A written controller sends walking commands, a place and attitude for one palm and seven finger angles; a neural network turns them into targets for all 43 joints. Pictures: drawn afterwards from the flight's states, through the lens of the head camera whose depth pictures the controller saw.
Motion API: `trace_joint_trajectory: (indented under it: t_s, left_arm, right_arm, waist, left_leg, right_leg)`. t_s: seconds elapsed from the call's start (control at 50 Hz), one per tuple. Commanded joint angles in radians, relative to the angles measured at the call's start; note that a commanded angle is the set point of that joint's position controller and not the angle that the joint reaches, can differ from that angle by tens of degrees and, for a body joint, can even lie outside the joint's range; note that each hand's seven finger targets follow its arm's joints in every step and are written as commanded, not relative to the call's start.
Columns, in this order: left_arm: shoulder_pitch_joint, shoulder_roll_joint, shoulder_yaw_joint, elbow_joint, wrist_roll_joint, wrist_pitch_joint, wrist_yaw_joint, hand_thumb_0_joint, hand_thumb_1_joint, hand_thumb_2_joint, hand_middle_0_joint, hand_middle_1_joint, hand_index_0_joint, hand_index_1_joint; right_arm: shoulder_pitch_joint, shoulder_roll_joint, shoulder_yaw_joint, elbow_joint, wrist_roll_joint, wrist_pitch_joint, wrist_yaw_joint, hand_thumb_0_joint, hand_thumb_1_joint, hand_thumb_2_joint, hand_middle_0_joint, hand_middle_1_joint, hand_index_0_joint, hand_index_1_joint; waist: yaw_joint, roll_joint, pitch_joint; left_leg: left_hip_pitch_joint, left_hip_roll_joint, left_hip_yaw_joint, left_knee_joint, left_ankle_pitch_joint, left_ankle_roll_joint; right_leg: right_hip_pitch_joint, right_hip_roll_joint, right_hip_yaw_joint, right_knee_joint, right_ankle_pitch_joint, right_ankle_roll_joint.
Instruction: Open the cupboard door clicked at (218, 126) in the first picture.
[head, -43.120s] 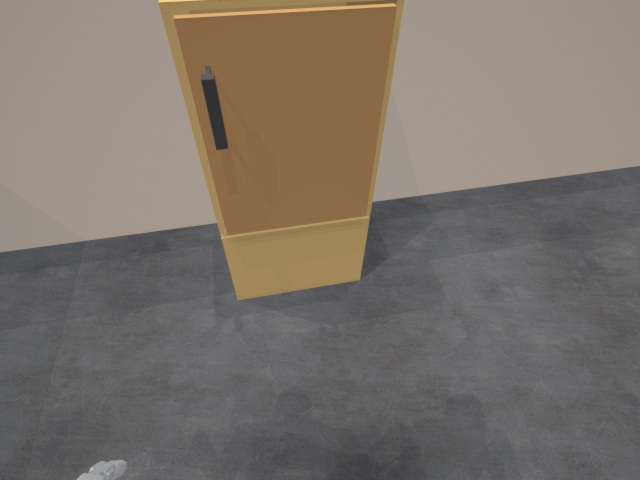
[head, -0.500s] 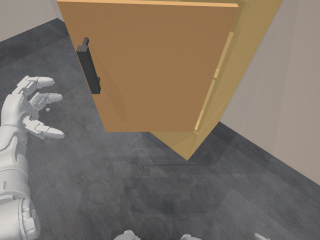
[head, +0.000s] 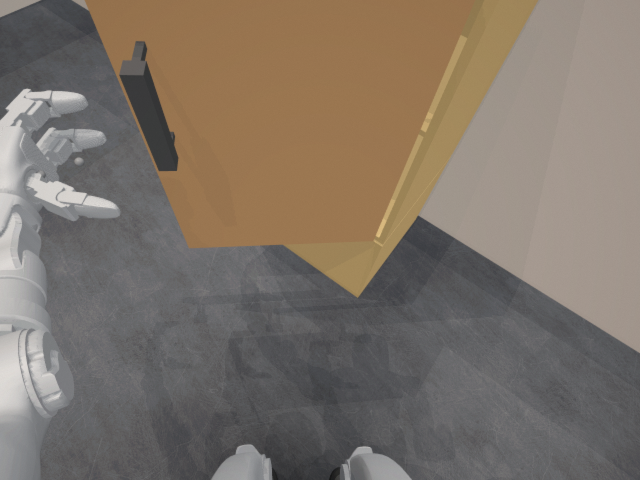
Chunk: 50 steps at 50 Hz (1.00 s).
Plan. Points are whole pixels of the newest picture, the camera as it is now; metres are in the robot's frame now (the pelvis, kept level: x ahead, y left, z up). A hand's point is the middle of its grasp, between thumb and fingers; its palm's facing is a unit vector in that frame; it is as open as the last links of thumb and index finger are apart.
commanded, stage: move the hooked fingers beside the handle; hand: left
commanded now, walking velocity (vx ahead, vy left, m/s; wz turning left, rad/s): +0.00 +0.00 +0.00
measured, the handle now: (155, 110) +0.57 +0.20 +0.08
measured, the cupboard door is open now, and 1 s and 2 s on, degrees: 42 42 42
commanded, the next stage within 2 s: slide the fingers in behind the handle in 1.12 s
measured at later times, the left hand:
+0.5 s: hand (105, 127) +0.53 +0.25 +0.09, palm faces +0.05 -1.00 -0.01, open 14.0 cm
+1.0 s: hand (100, 134) +0.52 +0.25 +0.08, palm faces +0.05 -1.00 -0.01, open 14.0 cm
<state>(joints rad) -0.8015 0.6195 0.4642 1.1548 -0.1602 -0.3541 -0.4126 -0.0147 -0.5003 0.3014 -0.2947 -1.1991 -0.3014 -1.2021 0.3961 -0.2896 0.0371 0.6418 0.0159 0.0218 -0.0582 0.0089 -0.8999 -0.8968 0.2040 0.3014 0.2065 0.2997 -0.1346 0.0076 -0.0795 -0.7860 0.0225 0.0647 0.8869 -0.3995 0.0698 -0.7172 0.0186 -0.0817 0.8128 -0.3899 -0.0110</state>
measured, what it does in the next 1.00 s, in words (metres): stands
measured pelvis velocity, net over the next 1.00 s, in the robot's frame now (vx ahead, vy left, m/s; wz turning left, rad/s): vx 0.01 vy -0.01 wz -0.01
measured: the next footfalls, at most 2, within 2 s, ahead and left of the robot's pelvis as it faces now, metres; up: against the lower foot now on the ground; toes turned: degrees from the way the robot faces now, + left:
none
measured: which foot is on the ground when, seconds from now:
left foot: down 0.00-1.00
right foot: down 0.00-1.00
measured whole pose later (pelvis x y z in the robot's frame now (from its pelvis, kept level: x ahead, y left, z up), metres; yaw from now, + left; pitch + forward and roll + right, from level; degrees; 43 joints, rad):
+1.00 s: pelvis +0.01 -0.01 -0.01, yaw -1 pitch +21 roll -4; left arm -0.97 0.74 0.48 1.28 -0.09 -0.32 -0.40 -0.01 -0.50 0.30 -0.30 -1.20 -0.30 -1.20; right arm 0.40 -0.29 0.06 0.60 0.01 0.09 -0.04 0.00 -0.90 -0.90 0.20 0.30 0.21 0.30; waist -0.19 0.01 -0.08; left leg -0.90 0.05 0.04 0.95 -0.43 0.06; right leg -0.81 0.05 -0.10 0.85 -0.41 -0.02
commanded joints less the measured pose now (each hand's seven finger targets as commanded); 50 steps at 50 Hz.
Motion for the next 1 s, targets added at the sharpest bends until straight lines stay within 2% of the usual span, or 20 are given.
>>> trace_joint_trajectory:
  t_s: [0.0, 0.1, 0.16, 0.18, 0.2, 0.24, 0.28, 0.3, 0.38, 0.42, 0.46, 0.5, 0.56, 0.58, 0.64, 0.66, 0.74, 0.78, 0.9, 0.98]
  left_arm:
    - [-0.474, 0.313, 0.034, -0.139, -0.002, -0.05, 0.018, 0.0, -0.5, 0.3, -0.3, -1.2, -0.3, -1.2]
    - [-0.514, 0.306, 0.032, -0.179, 0.019, -0.066, 0.044, 0.0, -0.5, 0.3, -0.3, -1.2, -0.3, -1.2]
    - [-0.516, 0.336, 0.055, -0.092, 0.021, -0.047, 0.052, 0.0, -0.5, 0.3, -0.3, -1.2, -0.3, -1.2]
    - [-0.553, 0.354, 0.045, -0.098, 0.035, -0.043, 0.051, 0.0, -0.5, 0.3, -0.3, -1.2, -0.3, -1.2]
    - [-0.535, 0.37, 0.058, -0.077, 0.044, -0.036, 0.053, 0.0, -0.5, 0.3, -0.3, -1.2, -0.3, -1.2]
    - [-0.588, 0.382, 0.043, -0.076, 0.057, -0.035, 0.058, 0.0, -0.5, 0.3, -0.3, -1.2, -0.3, -1.2]
    - [-0.626, 0.42, 0.067, -0.138, 0.062, -0.059, 0.061, 0.0, -0.5, 0.3, -0.3, -1.2, -0.3, -1.2]
    - [-0.615, 0.4, 0.06, -0.121, 0.06, -0.06, 0.059, 0.0, -0.5, 0.3, -0.3, -1.2, -0.3, -1.2]
    - [-0.54, 0.351, 0.035, -0.049, 0.048, -0.034, 0.038, 0.0, -0.5, 0.3, -0.3, -1.2, -0.3, -1.2]
    - [-0.504, 0.407, 0.074, -0.067, 0.052, -0.024, 0.036, 0.0, -0.5, 0.3, -0.3, -1.2, -0.3, -1.2]
    - [-0.511, 0.418, 0.088, -0.104, 0.046, -0.029, 0.035, 0.0, -0.5, 0.3, -0.3, -1.2, -0.3, -1.2]
    - [-0.516, 0.439, 0.098, -0.156, 0.05, -0.042, 0.036, 0.0, -0.5, 0.3, -0.3, -1.2, -0.3, -1.2]
    - [-0.536, 0.391, 0.078, -0.198, 0.034, -0.061, 0.037, 0.0, -0.5, 0.3, -0.3, -1.2, -0.3, -1.2]
    - [-0.516, 0.427, 0.11, -0.198, 0.034, -0.061, 0.038, 0.0, -0.5, 0.3, -0.3, -1.2, -0.3, -1.2]
    - [-0.496, 0.381, 0.063, -0.134, 0.036, -0.039, 0.031, 0.0, -0.5, 0.3, -0.3, -1.2, -0.3, -1.2]
    - [-0.519, 0.363, 0.048, -0.138, 0.033, -0.039, 0.028, 0.0, -0.5, 0.3, -0.3, -1.2, -0.3, -1.2]
    - [-0.55, 0.375, 0.038, -0.116, 0.037, -0.035, 0.028, 0.0, -0.5, 0.3, -0.3, -1.2, -0.3, -1.2]
    - [-0.578, 0.397, 0.051, -0.133, 0.034, -0.046, 0.026, 0.0, -0.5, 0.3, -0.3, -1.2, -0.3, -1.2]
    - [-0.574, 0.392, 0.028, -0.057, 0.043, -0.026, 0.015, 0.0, -0.5, 0.3, -0.3, -1.2, -0.3, -1.2]
    - [-0.597, 0.45, 0.073, -0.133, 0.042, -0.044, 0.013, 0.0, -0.5, 0.3, -0.3, -1.2, -0.3, -1.2]
  right_arm:
    - [0.151, -0.206, -0.062, -0.047, -0.007, -0.001, -0.01, 0.0, -0.9, -0.9, 0.2, 0.3, 0.2, 0.3]
    - [0.181, -0.198, -0.066, -0.049, -0.02, 0.018, 0.004, 0.0, -0.9, -0.9, 0.2, 0.3, 0.2, 0.3]
    - [0.195, -0.207, -0.063, -0.046, -0.02, 0.029, 0.004, 0.0, -0.9, -0.9, 0.2, 0.3, 0.2, 0.3]
    - [0.196, -0.209, -0.057, -0.047, -0.019, 0.034, 0.004, 0.0, -0.9, -0.9, 0.2, 0.3, 0.2, 0.3]
    - [0.2, -0.209, -0.058, -0.053, -0.021, 0.038, 0.005, 0.0, -0.9, -0.9, 0.2, 0.3, 0.2, 0.3]
    - [0.205, -0.209, -0.053, -0.055, -0.021, 0.042, 0.004, 0.0, -0.9, -0.9, 0.2, 0.3, 0.2, 0.3]
    - [0.22, -0.212, -0.056, -0.058, -0.027, 0.046, 0.004, 0.0, -0.9, -0.9, 0.2, 0.3, 0.2, 0.3]
    - [0.222, -0.208, -0.056, -0.057, -0.028, 0.047, 0.008, 0.0, -0.9, -0.9, 0.2, 0.3, 0.2, 0.3]
    - [0.234, -0.208, -0.055, -0.058, -0.026, 0.056, 0.012, 0.0, -0.9, -0.9, 0.2, 0.3, 0.2, 0.3]
    - [0.237, -0.214, -0.059, -0.069, -0.026, 0.06, 0.011, 0.0, -0.9, -0.9, 0.2, 0.3, 0.2, 0.3]
    - [0.239, -0.21, -0.063, -0.075, -0.026, 0.062, 0.011, 0.0, -0.9, -0.9, 0.2, 0.3, 0.2, 0.3]
    - [0.237, -0.206, -0.063, -0.082, -0.024, 0.065, 0.012, 0.0, -0.9, -0.9, 0.2, 0.3, 0.2, 0.3]
    - [0.233, -0.198, -0.065, -0.073, -0.024, 0.07, 0.016, 0.0, -0.9, -0.9, 0.2, 0.3, 0.2, 0.3]
    - [0.233, -0.204, -0.072, -0.07, -0.026, 0.068, 0.015, 0.0, -0.9, -0.9, 0.2, 0.3, 0.2, 0.3]
    - [0.219, -0.201, -0.062, -0.069, -0.016, 0.071, 0.013, 0.0, -0.9, -0.9, 0.2, 0.3, 0.2, 0.3]
    - [0.218, -0.197, -0.059, -0.07, -0.015, 0.072, 0.011, 0.0, -0.9, -0.9, 0.2, 0.3, 0.2, 0.3]
    - [0.213, -0.201, -0.056, -0.064, -0.013, 0.068, 0.007, 0.0, -0.9, -0.9, 0.2, 0.3, 0.2, 0.3]
    - [0.214, -0.204, -0.055, -0.063, -0.015, 0.064, 0.004, 0.0, -0.9, -0.9, 0.2, 0.3, 0.2, 0.3]
    - [0.209, -0.204, -0.046, -0.065, -0.011, 0.063, 0.002, 0.0, -0.9, -0.9, 0.2, 0.3, 0.2, 0.3]
    - [0.218, -0.208, -0.051, -0.07, -0.018, 0.06, 0.002, 0.0, -0.9, -0.9, 0.2, 0.3, 0.2, 0.3]
  waist:
    - [-0.018, 0.142, -0.387]
    - [-0.014, 0.223, -0.497]
    - [-0.034, 0.119, -0.428]
    - [-0.041, 0.157, -0.427]
    - [-0.033, 0.145, -0.427]
    - [-0.055, 0.16, -0.409]
    - [-0.046, 0.212, -0.494]
    - [-0.045, 0.232, -0.508]
    - [-0.054, 0.167, -0.449]
    - [-0.033, 0.167, -0.473]
    - [-0.032, 0.157, -0.48]
    - [-0.023, 0.196, -0.512]
    - [-0.034, 0.224, -0.504]
    - [-0.024, 0.215, -0.521]
    - [-0.042, 0.169, -0.433]
    - [-0.046, 0.195, -0.42]
    - [-0.063, 0.164, -0.414]
    - [-0.059, 0.186, -0.455]
    - [-0.07, 0.174, -0.416]
    - [-0.051, 0.234, -0.529]
  left_leg:
    - [0.417, 0.029, -0.166, -0.091, 0.393, -0.056]
    - [0.518, 0.038, -0.18, -0.06, 0.552, -0.078]
    - [0.415, 0.034, -0.163, -0.054, 0.484, -0.055]
    - [0.406, 0.032, -0.158, -0.057, 0.476, -0.056]
    - [0.382, 0.029, -0.154, -0.054, 0.454, -0.051]
    - [0.362, 0.029, -0.152, -0.051, 0.412, -0.047]
    - [0.433, 0.034, -0.162, -0.039, 0.495, -0.058]
    - [0.449, 0.034, -0.164, -0.034, 0.506, -0.062]
    - [0.397, 0.037, -0.153, -0.036, 0.486, -0.05]
    - [0.372, 0.032, -0.146, -0.037, 0.48, -0.047]
    - [0.364, 0.029, -0.136, -0.029, 0.494, -0.039]
    - [0.383, 0.028, -0.13, -0.031, 0.525, -0.043]
    - [0.434, 0.032, -0.133, -0.025, 0.549, -0.045]
    - [0.434, 0.034, -0.134, -0.025, 0.551, -0.045]
    - [0.366, 0.028, -0.127, -0.039, 0.461, -0.036]
    - [0.375, 0.025, -0.124, -0.036, 0.46, -0.034]
    - [0.346, 0.023, -0.126, -0.033, 0.414, -0.031]
    - [0.365, 0.023, -0.128, -0.024, 0.432, -0.033]
    - [0.312, 0.021, -0.126, -0.011, 0.413, -0.031]
    - [0.384, 0.025, -0.136, 0.006, 0.493, -0.039]
  right_leg:
    - [-0.037, 0.034, 0.032, -0.064, 0.209, -0.014]
    - [-0.061, 0.039, 0.025, -0.043, 0.251, -0.016]
    - [-0.036, 0.043, 0.029, -0.048, 0.264, -0.012]
    - [-0.038, 0.041, 0.033, -0.046, 0.265, -0.009]
    - [-0.028, 0.041, 0.035, -0.046, 0.261, -0.01]
    - [-0.045, 0.039, 0.038, -0.049, 0.244, -0.008]
    - [-0.044, 0.044, 0.037, -0.036, 0.271, -0.012]
    - [-0.057, 0.046, 0.036, -0.035, 0.267, -0.013]
    - [-0.05, 0.05, 0.032, -0.042, 0.278, -0.008]
    - [-0.015, 0.049, 0.037, -0.039, 0.29, -0.01]
    - [0.015, 0.051, 0.042, -0.037, 0.328, -0.009]
    - [0.039, 0.052, 0.047, -0.037, 0.356, -0.007]
    - [0.004, 0.057, 0.041, -0.04, 0.35, -0.01]
    - [0.021, 0.058, 0.044, -0.042, 0.356, -0.009]
    - [0.015, 0.055, 0.044, -0.056, 0.321, -0.006]
    - [-0.001, 0.055, 0.046, -0.056, 0.319, -0.009]
    - [-0.002, 0.052, 0.051, -0.059, 0.3, -0.005]
    - [0.003, 0.052, 0.054, -0.05, 0.312, -0.006]
    - [-0.014, 0.049, 0.054, -0.041, 0.308, -0.004]
    - [-0.007, 0.051, 0.052, -0.021, 0.341, -0.007]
